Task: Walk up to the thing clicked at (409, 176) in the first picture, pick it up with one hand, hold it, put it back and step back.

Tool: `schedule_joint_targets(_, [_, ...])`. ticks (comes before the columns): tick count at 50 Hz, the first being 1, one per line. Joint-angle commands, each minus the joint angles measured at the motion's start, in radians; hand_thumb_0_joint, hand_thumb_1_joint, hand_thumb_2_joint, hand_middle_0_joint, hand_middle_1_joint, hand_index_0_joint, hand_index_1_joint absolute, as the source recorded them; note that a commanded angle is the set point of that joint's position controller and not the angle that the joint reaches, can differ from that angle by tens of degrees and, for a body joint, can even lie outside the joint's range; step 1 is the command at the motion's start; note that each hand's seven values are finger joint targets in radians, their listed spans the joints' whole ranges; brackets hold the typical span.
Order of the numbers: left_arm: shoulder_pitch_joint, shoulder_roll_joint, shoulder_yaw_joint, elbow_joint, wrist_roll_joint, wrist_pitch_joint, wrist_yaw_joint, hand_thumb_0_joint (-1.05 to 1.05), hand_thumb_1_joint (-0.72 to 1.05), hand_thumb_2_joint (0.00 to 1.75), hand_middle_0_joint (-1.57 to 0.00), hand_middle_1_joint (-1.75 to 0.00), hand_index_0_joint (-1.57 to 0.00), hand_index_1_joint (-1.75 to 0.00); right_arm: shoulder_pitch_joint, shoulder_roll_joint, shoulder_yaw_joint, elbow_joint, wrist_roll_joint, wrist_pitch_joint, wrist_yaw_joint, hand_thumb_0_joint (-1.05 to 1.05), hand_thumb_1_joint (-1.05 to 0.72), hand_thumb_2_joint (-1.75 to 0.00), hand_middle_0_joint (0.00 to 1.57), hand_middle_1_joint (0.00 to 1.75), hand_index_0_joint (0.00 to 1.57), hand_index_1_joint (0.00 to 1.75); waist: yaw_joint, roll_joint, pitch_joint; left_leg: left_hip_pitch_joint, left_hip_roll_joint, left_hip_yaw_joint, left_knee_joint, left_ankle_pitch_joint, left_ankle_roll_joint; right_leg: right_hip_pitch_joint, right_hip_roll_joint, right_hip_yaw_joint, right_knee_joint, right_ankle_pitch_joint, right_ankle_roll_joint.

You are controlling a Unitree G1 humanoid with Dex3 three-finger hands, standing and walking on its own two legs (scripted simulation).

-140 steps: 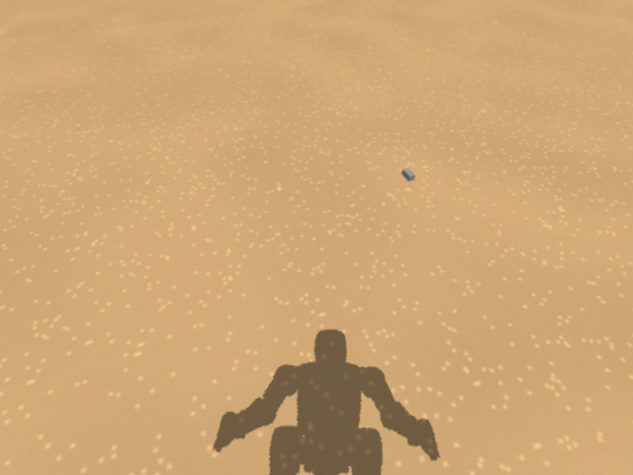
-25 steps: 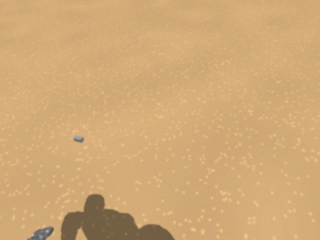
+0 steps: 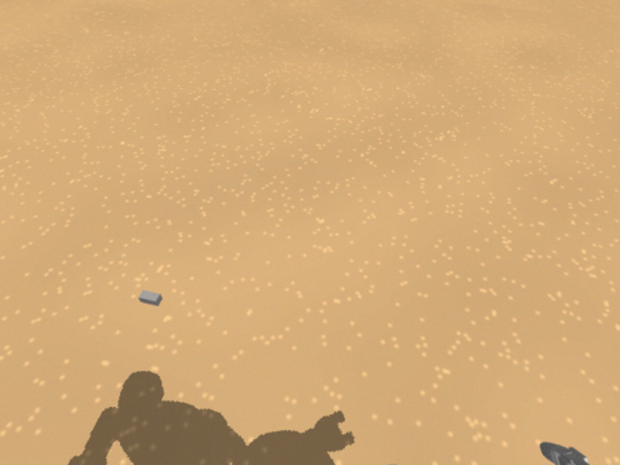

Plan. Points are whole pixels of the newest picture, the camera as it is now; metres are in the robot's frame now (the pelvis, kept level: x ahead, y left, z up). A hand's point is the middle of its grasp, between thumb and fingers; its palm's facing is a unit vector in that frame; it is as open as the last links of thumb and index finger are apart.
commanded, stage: walk up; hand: left
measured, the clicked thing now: (150, 298) +0.80 +0.58 -0.72
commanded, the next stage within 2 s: none
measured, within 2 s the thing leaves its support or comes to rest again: neither
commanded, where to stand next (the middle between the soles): +0.48 +0.48 m, yaw -16 degrees
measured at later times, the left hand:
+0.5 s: hand (8, 419) +0.22 +0.42 -0.09, palm faces -0.08 -0.80 -0.59, open 7.4 cm
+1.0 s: hand out of the picture +0.41 +0.55 -0.11, palm faces -0.21 -0.81 -0.55, open 7.4 cm
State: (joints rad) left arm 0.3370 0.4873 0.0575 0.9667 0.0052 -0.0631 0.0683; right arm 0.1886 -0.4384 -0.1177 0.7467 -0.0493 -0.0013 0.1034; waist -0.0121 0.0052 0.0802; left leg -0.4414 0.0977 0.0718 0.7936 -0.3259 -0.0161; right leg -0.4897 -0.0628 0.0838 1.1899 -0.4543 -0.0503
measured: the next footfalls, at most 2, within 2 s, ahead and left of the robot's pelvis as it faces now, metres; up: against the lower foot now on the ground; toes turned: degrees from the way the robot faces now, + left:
right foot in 0.26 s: +0.21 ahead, -0.05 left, +0.00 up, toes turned -10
left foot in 0.64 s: +0.30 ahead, +0.34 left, +0.00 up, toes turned -3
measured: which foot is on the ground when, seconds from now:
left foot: down 0.00-0.26, up 0.28-0.62, down 0.64-0.98, up 1.00-1.00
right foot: up 0.00-0.24, down 0.26-0.64, up 0.66-0.96, down 0.98-1.00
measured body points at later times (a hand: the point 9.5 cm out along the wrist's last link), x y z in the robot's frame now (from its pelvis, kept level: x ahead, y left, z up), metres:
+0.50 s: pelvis +0.14 +0.11 +0.00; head +0.16 +0.06 +0.45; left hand +0.23 +0.46 -0.06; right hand +0.21 -0.22 -0.13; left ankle +0.22 +0.28 -0.65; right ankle +0.17 -0.04 -0.71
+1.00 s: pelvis +0.27 +0.28 +0.00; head +0.29 +0.24 +0.45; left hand +0.42 +0.59 -0.08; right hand +0.22 -0.05 -0.13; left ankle +0.27 +0.35 -0.70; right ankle +0.34 +0.18 -0.71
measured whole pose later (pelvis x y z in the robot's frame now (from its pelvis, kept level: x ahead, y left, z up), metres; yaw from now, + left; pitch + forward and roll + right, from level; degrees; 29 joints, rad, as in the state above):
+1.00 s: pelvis +0.27 +0.28 +0.00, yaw -12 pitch -2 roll +0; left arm 0.29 0.42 0.05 0.89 0.00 -0.10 0.09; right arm 0.35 -0.44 -0.09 0.77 -0.06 0.08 0.07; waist -0.06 0.08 0.11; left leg -0.32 0.02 0.14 0.86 -0.48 0.05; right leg -0.44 0.01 -0.11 0.71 -0.24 -0.07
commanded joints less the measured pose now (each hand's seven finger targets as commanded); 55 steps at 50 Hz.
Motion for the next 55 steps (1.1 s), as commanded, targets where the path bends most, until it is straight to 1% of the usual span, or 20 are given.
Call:
schedule_joint_targets(1, [0.071, 0.217, 0.048, -0.038, -0.022, -0.052, -0.003, 0.00, 0.90, 0.90, -0.20, -0.30, -0.20, -0.30, 0.019, -0.244, -0.064, -0.066, 0.010, -0.022, -0.031, 0.00, -0.90, -0.90, 0.20, 0.30, 0.20, 0.30, -0.031, 0.223, -0.036, 0.222, 0.163, -0.231, -0.448, -0.083, 0.205, -0.197, -0.032, -0.078, -0.076, 0.093, 0.013])
schedule_joint_targets(4, [0.027, 0.167, 0.043, -0.058, -0.018, -0.045, -0.010, 0.00, 0.90, 0.90, -0.20, -0.30, -0.20, -0.30, 0.067, -0.232, -0.051, -0.060, -0.004, -0.019, -0.030, 0.00, -0.90, -0.90, 0.20, 0.30, 0.20, 0.30, -0.049, 0.231, -0.047, 0.256, 0.172, -0.169, -0.435, 0.136, 0.261, -0.119, -0.018, -0.144, -0.244, 0.072, 0.037])
schedule_joint_targets(7, [0.013, 0.165, 0.052, -0.079, -0.015, -0.041, -0.012, 0.00, 0.90, 0.90, -0.20, -0.30, -0.20, -0.30, 0.030, -0.223, -0.042, -0.084, -0.009, -0.009, -0.026, 0.00, -0.90, -0.90, 0.20, 0.30, 0.20, 0.30, -0.029, 0.177, -0.039, 0.164, 0.203, -0.169, -0.443, 0.043, 0.280, 0.022, -0.013, -0.151, -0.365, 0.129, 0.015])
schedule_joint_targets(11, [0.218, 0.215, 0.094, -0.029, -0.003, -0.046, 0.002, 0.00, 0.90, 0.90, -0.20, -0.30, -0.20, -0.30, -0.049, -0.169, -0.015, -0.125, -0.012, 0.012, -0.017, 0.00, -0.90, -0.90, 0.20, 0.30, 0.20, 0.30, 0.109, -0.033, -0.098, -0.141, 0.094, -0.032, -0.131, -0.049, 0.162, 0.521, -0.001, -0.110, -0.585, 0.250, -0.010])
schedule_joint_targets(13, [0.248, 0.319, 0.112, -0.085, 0.012, -0.055, 0.027, 0.00, 0.90, 0.90, -0.20, -0.30, -0.20, -0.30, 0.059, -0.129, 0.003, -0.119, -0.013, 0.022, -0.021, 0.00, -0.90, -0.90, 0.20, 0.30, 0.20, 0.30, 0.092, -0.223, -0.123, -0.342, -0.076, -0.058, 0.367, -0.230, 0.039, 0.579, -0.356, 0.539, -0.874, 0.002, -0.142])
schedule_joint_targets(14, [0.167, 0.318, 0.105, -0.118, -0.008, -0.050, 0.036, 0.00, 0.90, 0.90, -0.20, -0.30, -0.20, -0.30, 0.061, -0.218, -0.027, -0.105, -0.015, 0.037, -0.031, 0.00, -0.90, -0.90, 0.20, 0.30, 0.20, 0.30, 0.072, -0.073, -0.109, -0.361, -0.036, -0.167, 0.435, -0.238, 0.022, 0.505, -0.417, 0.636, -0.872, -0.027, -0.228])
schedule_joint_targets(15, [0.114, 0.311, 0.107, -0.132, -0.014, -0.048, 0.040, 0.00, 0.90, 0.90, -0.20, -0.30, -0.20, -0.30, 0.048, -0.246, -0.037, -0.089, -0.012, 0.040, -0.036, 0.00, -0.90, -0.90, 0.20, 0.30, 0.20, 0.30, 0.059, -0.042, -0.072, -0.371, 0.006, -0.188, 0.462, -0.215, 0.010, 0.436, -0.400, 0.582, -0.865, -0.041, -0.266])
schedule_joint_targets(19, [0.046, 0.266, 0.094, -0.148, -0.002, -0.056, 0.033, 0.00, 0.90, 0.90, -0.20, -0.30, -0.20, -0.30, 0.096, -0.230, -0.047, -0.031, -0.009, 0.052, -0.024, 0.00, -0.90, -0.90, 0.20, 0.30, 0.20, 0.30, 0.002, -0.100, -0.039, -0.238, 0.040, -0.167, 0.408, -0.082, 0.006, 0.239, -0.240, 0.234, -0.783, 0.170, -0.174])
schedule_joint_targets(28, [-0.005, 0.354, 0.117, -0.171, 0.032, -0.059, 0.040, 0.00, 0.90, 0.90, -0.20, -0.30, -0.20, -0.30, 0.015, -0.215, -0.067, -0.072, -0.008, 0.060, 0.010, 0.00, -0.90, -0.90, 0.20, 0.30, 0.20, 0.30, -0.009, -0.168, -0.050, -0.053, 0.047, -0.069, 0.147, -0.081, 0.014, 0.021, -0.180, 0.122, -0.688, 0.014, -0.173])
schedule_joint_targets(31, [-0.105, 0.314, 0.101, -0.176, 0.032, -0.045, 0.044, 0.00, 0.90, 0.90, -0.20, -0.30, -0.20, -0.30, 0.225, -0.229, -0.089, -0.014, -0.015, 0.050, -0.001, 0.00, -0.90, -0.90, 0.20, 0.30, 0.20, 0.30, -0.149, -0.065, -0.125, 0.267, -0.024, 0.007, -0.038, -0.086, 0.024, -0.127, -0.137, 0.011, -0.418, 0.095, -0.100])
schedule_joint_targets(32, [-0.045, 0.197, 0.063, -0.163, 0.028, -0.034, 0.044, 0.00, 0.90, 0.90, -0.20, -0.30, -0.20, -0.30, 0.319, -0.283, -0.108, 0.019, -0.028, 0.039, -0.012, 0.00, -0.90, -0.90, 0.20, 0.30, 0.20, 0.30, -0.188, 0.215, -0.128, 0.377, 0.001, -0.138, -0.236, -0.243, 0.043, -0.249, -0.009, -0.084, -0.078, 0.093, -0.040])
schedule_joint_targets(33, [-0.062, 0.129, 0.037, -0.186, 0.004, -0.034, 0.055, 0.00, 0.90, 0.90, -0.20, -0.30, -0.20, -0.30, 0.271, -0.389, -0.117, -0.012, -0.013, 0.027, -0.023, 0.00, -0.90, -0.90, 0.20, 0.30, 0.20, 0.30, -0.169, 0.480, -0.062, 0.351, 0.254, -0.631, -0.509, -0.312, 0.118, -0.485, 0.170, -0.115, 0.082, -0.184, 0.005])
schedule_joint_targets(34, [-0.083, 0.188, 0.039, -0.157, 0.009, -0.039, 0.069, 0.00, 0.90, 0.90, -0.20, -0.30, -0.20, -0.30, 0.164, -0.437, -0.126, -0.030, 0.007, 0.025, -0.030, 0.00, -0.90, -0.90, 0.20, 0.30, 0.20, 0.30, -0.114, 0.412, -0.013, 0.221, 0.306, -0.777, -0.601, -0.402, 0.196, -0.420, 0.082, 0.004, 0.196, -0.148, -0.022])
schedule_joint_targets(38, [0.057, 0.245, 0.058, -0.034, -0.026, -0.037, 0.041, 0.00, 0.90, 0.90, -0.20, -0.30, -0.20, -0.30, 0.034, -0.277, -0.069, -0.065, 0.005, 0.013, -0.050, 0.00, -0.90, -0.90, 0.20, 0.30, 0.20, 0.30, -0.018, 0.252, 0.019, 0.183, 0.165, -0.323, -0.398, -0.089, 0.174, -0.272, 0.004, -0.060, 0.023, 0.064, 0.009])
schedule_joint_targets(43, [0.013, 0.172, 0.049, -0.070, -0.019, -0.035, 0.027, 0.00, 0.90, 0.90, -0.20, -0.30, -0.20, -0.30, 0.082, -0.224, -0.047, -0.073, -0.017, 0.020, -0.044, 0.00, -0.90, -0.90, 0.20, 0.30, 0.20, 0.30, -0.044, 0.227, -0.030, 0.206, 0.173, -0.213, -0.350, 0.246, 0.270, -0.061, 0.014, -0.163, -0.277, 0.054, 0.022])
schedule_joint_targets(47, [0.208, 0.182, 0.079, -0.040, -0.015, -0.042, 0.042, 0.00, 0.90, 0.90, -0.20, -0.30, -0.20, -0.30, -0.016, -0.176, -0.023, -0.130, -0.012, 0.043, -0.038, 0.00, -0.90, -0.90, 0.20, 0.30, 0.20, 0.30, 0.096, 0.061, -0.108, 0.004, 0.081, -0.063, -0.087, 0.287, 0.152, 0.408, 0.035, -0.148, -0.641, 0.338, 0.000])
schedule_joint_targets(48, [0.272, 0.257, 0.107, -0.040, 0.000, -0.041, 0.056, 0.00, 0.90, 0.90, -0.20, -0.30, -0.20, -0.30, 0.036, -0.126, -0.010, -0.132, -0.001, 0.041, -0.039, 0.00, -0.90, -0.90, 0.20, 0.30, 0.20, 0.30, 0.131, -0.091, -0.151, -0.123, 0.018, -0.030, 0.131, 0.145, 0.078, 0.560, -0.050, 0.041, -0.716, 0.240, -0.025])
schedule_joint_targets(49, [0.257, 0.322, 0.114, -0.085, 0.010, -0.040, 0.072, 0.00, 0.90, 0.90, -0.20, -0.30, -0.20, -0.30, 0.115, -0.101, 0.000, -0.133, -0.004, 0.051, -0.044, 0.00, -0.90, -0.90, 0.20, 0.30, 0.20, 0.30, 0.093, -0.199, -0.185, -0.275, -0.063, -0.070, 0.352, -0.272, 0.013, 0.605, -0.350, 0.488, -0.799, 0.173, -0.135])
schedule_joint_targets(50, [0.133, 0.324, 0.103, -0.131, 0.000, -0.034, 0.078, 0.00, 0.90, 0.90, -0.20, -0.30, -0.20, -0.30, 0.122, -0.197, -0.032, -0.116, -0.014, 0.076, -0.056, 0.00, -0.90, -0.90, 0.20, 0.30, 0.20, 0.30, 0.060, -0.009, -0.150, -0.282, -0.048, -0.197, 0.501, -0.296, -0.008, 0.445, -0.453, 0.622, -0.856, 0.036, -0.257])
schedule_joint_targets(55, [0.001, 0.259, 0.088, -0.155, 0.012, -0.048, 0.063, 0.00, 0.90, 0.90, -0.20, -0.30, -0.20, -0.30, 0.162, -0.230, -0.054, -0.041, -0.008, 0.079, -0.049, 0.00, -0.90, -0.90, 0.20, 0.30, 0.20, 0.30, -0.009, -0.061, -0.038, -0.188, -0.010, -0.230, 0.521, -0.111, 0.010, 0.158, -0.244, 0.228, -0.773, 0.086, -0.171])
